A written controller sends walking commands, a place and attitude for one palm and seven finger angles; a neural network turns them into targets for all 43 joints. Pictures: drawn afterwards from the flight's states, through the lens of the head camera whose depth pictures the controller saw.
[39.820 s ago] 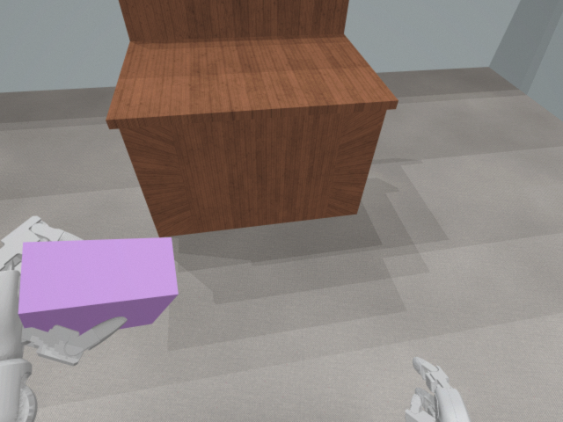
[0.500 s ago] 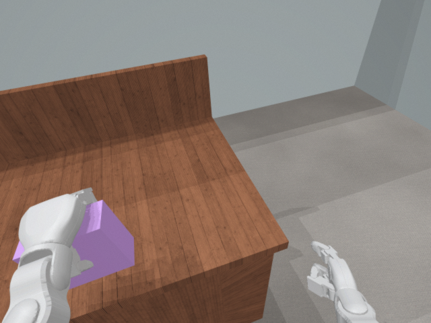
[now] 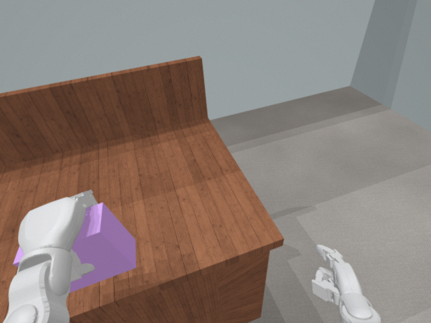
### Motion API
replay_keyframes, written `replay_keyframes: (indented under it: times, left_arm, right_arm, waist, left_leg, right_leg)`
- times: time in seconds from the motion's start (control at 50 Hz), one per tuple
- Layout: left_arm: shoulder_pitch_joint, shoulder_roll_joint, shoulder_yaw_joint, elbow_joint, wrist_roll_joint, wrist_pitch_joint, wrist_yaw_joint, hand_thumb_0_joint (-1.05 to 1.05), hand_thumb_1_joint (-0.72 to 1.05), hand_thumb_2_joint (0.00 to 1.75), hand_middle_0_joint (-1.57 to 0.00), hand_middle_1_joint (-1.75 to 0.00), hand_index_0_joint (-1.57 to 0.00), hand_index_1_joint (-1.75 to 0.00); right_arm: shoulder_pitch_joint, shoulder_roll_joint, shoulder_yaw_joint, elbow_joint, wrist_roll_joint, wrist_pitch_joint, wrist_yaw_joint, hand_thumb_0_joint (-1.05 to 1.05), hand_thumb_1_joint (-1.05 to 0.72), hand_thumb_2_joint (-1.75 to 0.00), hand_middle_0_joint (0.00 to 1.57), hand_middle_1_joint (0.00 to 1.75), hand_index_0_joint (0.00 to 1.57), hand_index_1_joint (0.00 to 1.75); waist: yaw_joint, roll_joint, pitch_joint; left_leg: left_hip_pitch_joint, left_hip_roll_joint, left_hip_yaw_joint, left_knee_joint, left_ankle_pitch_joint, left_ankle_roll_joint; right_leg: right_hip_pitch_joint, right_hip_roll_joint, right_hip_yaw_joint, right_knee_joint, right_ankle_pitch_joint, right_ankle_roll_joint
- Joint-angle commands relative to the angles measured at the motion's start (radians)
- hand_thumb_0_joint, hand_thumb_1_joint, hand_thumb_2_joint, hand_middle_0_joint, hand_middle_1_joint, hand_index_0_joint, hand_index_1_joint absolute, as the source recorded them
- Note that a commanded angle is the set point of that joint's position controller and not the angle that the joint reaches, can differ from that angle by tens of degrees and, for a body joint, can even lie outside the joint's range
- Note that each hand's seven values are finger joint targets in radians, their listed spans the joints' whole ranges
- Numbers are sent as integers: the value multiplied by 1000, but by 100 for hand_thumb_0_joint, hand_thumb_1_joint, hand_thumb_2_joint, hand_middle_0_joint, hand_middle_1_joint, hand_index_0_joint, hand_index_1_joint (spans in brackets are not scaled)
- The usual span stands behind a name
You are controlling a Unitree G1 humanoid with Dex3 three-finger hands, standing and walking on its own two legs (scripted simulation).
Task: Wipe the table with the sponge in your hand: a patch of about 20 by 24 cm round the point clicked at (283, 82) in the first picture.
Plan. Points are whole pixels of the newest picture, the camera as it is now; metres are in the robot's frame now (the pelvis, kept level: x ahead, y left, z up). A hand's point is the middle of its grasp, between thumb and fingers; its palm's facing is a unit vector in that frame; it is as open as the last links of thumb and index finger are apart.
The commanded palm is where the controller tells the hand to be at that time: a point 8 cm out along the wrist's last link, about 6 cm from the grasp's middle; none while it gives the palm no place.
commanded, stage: step back with the hand held close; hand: left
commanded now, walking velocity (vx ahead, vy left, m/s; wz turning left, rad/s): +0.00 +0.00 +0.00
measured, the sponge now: (89, 255) +0.19 +0.28 +0.05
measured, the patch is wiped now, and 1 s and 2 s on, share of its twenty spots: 1.00 1.00 1.00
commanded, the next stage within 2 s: stop stepping back and stand still in 1.30 s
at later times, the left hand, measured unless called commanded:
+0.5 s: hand (57, 241) +0.16 +0.27 +0.15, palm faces +0.38 -0.84 -0.39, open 10.2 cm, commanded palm +0.12 +0.31 +0.18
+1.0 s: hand (4, 292) +0.08 +0.29 +0.16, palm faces +0.48 -0.80 -0.35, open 10.2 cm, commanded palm +0.03 +0.32 +0.18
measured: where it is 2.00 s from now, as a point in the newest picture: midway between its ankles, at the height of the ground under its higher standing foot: outside the picture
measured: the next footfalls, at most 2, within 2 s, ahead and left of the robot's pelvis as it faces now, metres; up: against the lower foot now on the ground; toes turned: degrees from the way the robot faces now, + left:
right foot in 1.10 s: -0.02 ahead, -0.10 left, +0.00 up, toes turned +10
left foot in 1.30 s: -0.10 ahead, +0.15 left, +0.00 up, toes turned +10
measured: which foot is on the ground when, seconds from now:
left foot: down 0.00-1.00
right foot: down 0.00-0.98, up 1.00-1.00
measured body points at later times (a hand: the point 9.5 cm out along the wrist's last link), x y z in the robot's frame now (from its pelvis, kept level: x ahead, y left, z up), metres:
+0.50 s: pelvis -0.03 +0.03 -0.02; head -0.03 +0.05 +0.43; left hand +0.14 +0.32 +0.17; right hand +0.12 -0.23 -0.09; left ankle +0.00 +0.15 -0.74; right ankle +0.01 -0.11 -0.74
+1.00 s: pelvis -0.11 +0.03 -0.03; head -0.11 +0.06 +0.42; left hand +0.05 +0.33 +0.18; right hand +0.11 -0.19 -0.08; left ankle -0.01 +0.16 -0.74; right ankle +0.01 -0.11 -0.73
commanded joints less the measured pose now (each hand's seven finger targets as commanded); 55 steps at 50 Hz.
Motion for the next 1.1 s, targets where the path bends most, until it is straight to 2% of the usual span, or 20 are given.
replay_keyframes:
  times: [0.0, 0.1, 0.12, 0.14, 0.16, 0.18, 0.26, 0.34, 0.46, 0.56, 0.66, 0.76, 0.8, 0.84, 0.92, 0.96, 1.0, 1.04, 1.06, 1.08]
  left_arm:
    - [-194, 211, 155, -210, 40, -17, 52, 0, 10, 130, -120, -160, -120, -160]
    - [-166, 195, 150, -145, 40, -10, 56, 0, 10, 130, -120, -160, -120, -160]
    - [-335, 89, 416, -439, -852, -280, 81, 0, 10, 130, -120, -160, -120, -160]
    - [-83, 187, 460, -189, -851, -358, 95, 0, 10, 130, -120, -160, -120, -160]
    - [-17, 175, 515, -245, -897, -420, 109, 0, 10, 130, -120, -160, -120, -160]
    - [15, 116, 470, -301, -918, -466, 112, 0, 10, 130, -120, -160, -120, -160]
    - [156, 109, 511, -446, -950, -563, 152, 0, 10, 130, -120, -160, -120, -160]
    - [189, 81, 515, -437, -945, -606, 161, 0, 10, 130, -120, -160, -120, -160]
    - [160, 84, 512, -446, -940, -648, 171, 0, 10, 130, -120, -160, -120, -160]
    - [138, 67, 516, -456, -907, -677, 174, 0, 10, 130, -120, -160, -120, -160]
    - [134, 77, 542, -423, -891, -703, 165, 0, 10, 130, -120, -160, -120, -160]
    - [100, 85, 521, -424, -916, -708, 173, 0, 10, 130, -120, -160, -120, -160]
    - [82, 70, 502, -434, -919, -705, 175, 0, 10, 130, -120, -160, -120, -160]
    - [68, 79, 509, -431, -920, -702, 180, 0, 10, 130, -120, -160, -120, -160]
    - [68, 60, 518, -451, -909, -699, 183, 0, 10, 130, -120, -160, -120, -160]
    - [43, 66, 538, -471, -897, -704, 184, 0, 10, 130, -120, -160, -120, -160]
    - [55, 49, 531, -478, -888, -710, 175, 0, 10, 130, -120, -160, -120, -160]
    - [89, 29, 529, -436, -886, -720, 163, 0, 10, 130, -120, -160, -120, -160]
    - [102, 49, 549, -426, -886, -723, 159, 0, 10, 130, -120, -160, -120, -160]
    - [99, 29, 519, -433, -892, -730, 152, 0, 10, 130, -120, -160, -120, -160]
  right_arm:
    - [-251, -87, -34, -190, 3, -70, -11, 0, -90, -90, 20, 30, 20, 30]
    - [-242, -90, -34, -181, 3, -68, -12, 0, -90, -90, 20, 30, 20, 30]
    - [-58, -55, -43, -393, -8, -65, -19, 0, -90, -90, 20, 30, 20, 30]
    - [-10, -58, -19, -297, -31, -66, -25, 0, -90, -90, 20, 30, 20, 30]
    - [48, -68, -38, -291, -26, -61, -37, 0, -90, -90, 20, 30, 20, 30]
    - [66, -54, -37, -280, -23, -58, -40, 0, -90, -90, 20, 30, 20, 30]
    - [77, -88, -58, -262, -34, -60, -54, 0, -90, -90, 20, 30, 20, 30]
    - [102, -89, -82, -254, -29, -58, -49, 0, -90, -90, 20, 30, 20, 30]
    - [70, -109, -80, -257, -33, -88, -56, 0, -90, -90, 20, 30, 20, 30]
    - [70, -129, -81, -264, -40, -126, -54, 0, -90, -90, 20, 30, 20, 30]
    - [93, -122, -89, -259, -46, -145, -45, 0, -90, -90, 20, 30, 20, 30]
    - [101, -87, -77, -214, -57, -140, -45, 0, -90, -90, 20, 30, 20, 30]
    - [93, -74, -68, -209, -58, -133, -46, 0, -90, -90, 20, 30, 20, 30]
    - [89, -78, -69, -207, -56, -129, -50, 0, -90, -90, 20, 30, 20, 30]
    - [64, -101, -77, -242, -48, -133, -55, 0, -90, -90, 20, 30, 20, 30]
    - [60, -104, -85, -251, -41, -146, -53, 0, -90, -90, 20, 30, 20, 30]
    - [71, -95, -96, -252, -47, -156, -41, 0, -90, -90, 20, 30, 20, 30]
    - [82, -95, -97, -245, -48, -166, -28, 0, -90, -90, 20, 30, 20, 30]
    - [83, -93, -96, -248, -49, -169, -28, 0, -90, -90, 20, 30, 20, 30]
    - [91, -66, -84, -240, -53, -167, -26, 0, -90, -90, 20, 30, 20, 30]
  waist:
    - [1, -44, -116]
    - [0, -55, -96]
    - [-111, -226, 74]
    - [-89, -333, 6]
    - [-88, -342, -36]
    - [-104, -298, -121]
    - [-116, 15, -198]
    - [-129, -77, -220]
    - [-126, 5, -120]
    - [-122, 114, -62]
    - [-123, 17, -75]
    - [-143, -132, -64]
    - [-147, -154, -89]
    - [-147, -151, -92]
    - [-138, 66, -87]
    - [-135, 147, -110]
    - [-131, 147, -136]
    - [-130, 107, -78]
    - [-131, 74, -53]
    - [-135, -42, -34]
  left_leg:
    - [-29, -50, 36, -54, 192, 71]
    - [-38, -49, 41, -55, 191, 70]
    - [-67, -40, 27, 59, 80, 89]
    - [-61, -42, 37, 92, 70, 86]
    - [-51, -42, 24, 118, 90, 76]
    - [-51, -18, 28, 145, 119, 74]
    - [-94, 48, -14, 129, 343, 69]
    - [-169, 61, -31, 183, 351, 59]
    - [-340, 63, -109, 47, -9, 81]
    - [-634, 105, -208, -127, -391, 134]
    - [-682, 76, -153, -26, -474, 137]
    - [-352, 14, -25, 256, -273, 58]
    - [-296, 14, -8, 279, -236, 51]
    - [-286, 19, -10, 275, -249, 51]
    - [-496, 106, -136, -11, -461, 101]
    - [-602, 180, -210, -124, -492, 131]
    - [-581, 222, -182, -112, -400, 149]
    - [-617, 217, -119, -40, -440, 148]
    - [-590, 176, -71, 48, -419, 131]
    - [-517, 100, 5, 190, -375, 88]
  right_leg:
    - [37, 8, 38, -95, 81, -42]
    - [30, 9, 33, -95, 86, -41]
    - [-183, -20, 88, -131, 283, -20]
    - [-182, -63, 58, -110, 283, -18]
    - [-171, -104, 73, -101, 308, -18]
    - [-135, -156, 60, -66, 342, -15]
    - [-112, -162, 19, 52, 394, -6]
    - [-127, -165, 20, 76, 396, -7]
    - [-171, -96, -4, 100, 59, 3]
    - [1, 2, -25, 235, -27, 32]
    - [12, -17, 26, 190, -21, 23]
    - [-402, -182, 167, -52, -196, -53]
    - [-438, -196, 153, -59, -192, -49]
    - [-457, -189, 132, -54, -228, -43]
    - [-283, -42, 15, 169, -233, 20]
    - [-132, 20, -21, 358, -113, 42]
    - [-115, 37, -8, 438, -126, 50]
    - [-105, 33, 6, 331, -131, 42]
    - [-139, 12, 34, 210, -66, 27]
    - [-248, -54, 117, 67, 38, -13]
